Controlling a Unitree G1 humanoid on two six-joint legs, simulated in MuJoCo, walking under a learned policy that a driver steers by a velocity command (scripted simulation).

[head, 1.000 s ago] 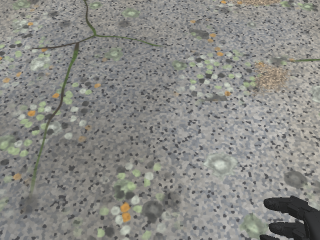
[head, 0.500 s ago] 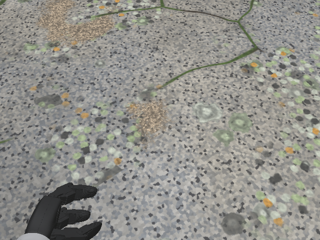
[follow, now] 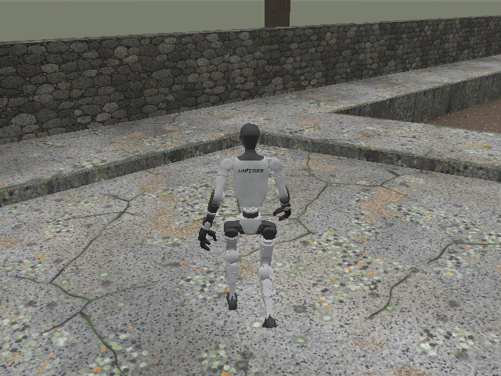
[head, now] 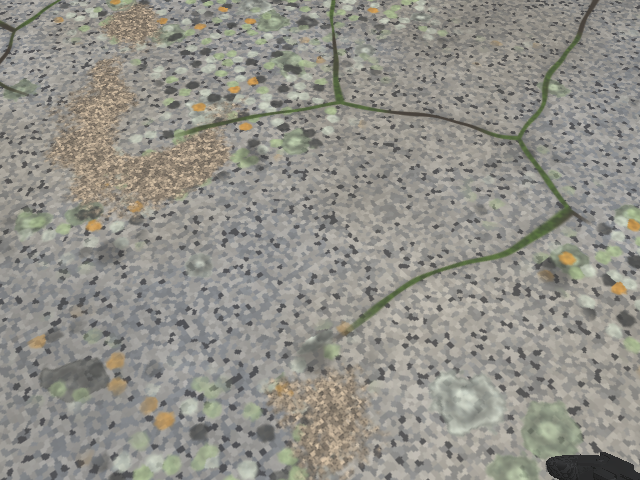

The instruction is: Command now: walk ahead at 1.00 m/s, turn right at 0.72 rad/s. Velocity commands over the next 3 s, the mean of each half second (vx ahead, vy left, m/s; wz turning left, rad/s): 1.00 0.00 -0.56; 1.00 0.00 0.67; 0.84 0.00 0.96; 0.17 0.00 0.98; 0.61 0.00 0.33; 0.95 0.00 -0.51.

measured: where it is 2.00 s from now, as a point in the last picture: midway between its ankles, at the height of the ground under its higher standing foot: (365, 90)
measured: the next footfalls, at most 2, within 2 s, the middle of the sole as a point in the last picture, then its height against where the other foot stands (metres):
right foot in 0.38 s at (420, 436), level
left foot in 0.82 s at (414, 264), level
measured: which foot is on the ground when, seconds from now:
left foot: down 0.00-0.38, up 0.40-0.80, down 0.82-1.00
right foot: up 0.00-0.36, down 0.38-0.82, up 0.84-1.00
